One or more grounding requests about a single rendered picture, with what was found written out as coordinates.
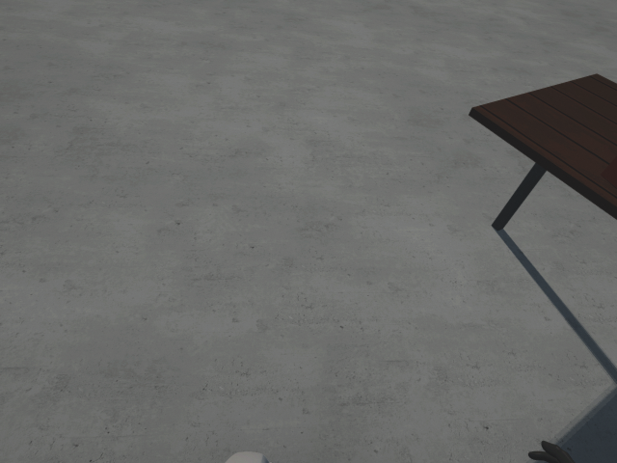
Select right robot hand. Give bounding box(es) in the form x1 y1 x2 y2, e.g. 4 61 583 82
528 441 575 463

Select table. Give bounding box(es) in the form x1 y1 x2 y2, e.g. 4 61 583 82
469 74 617 231

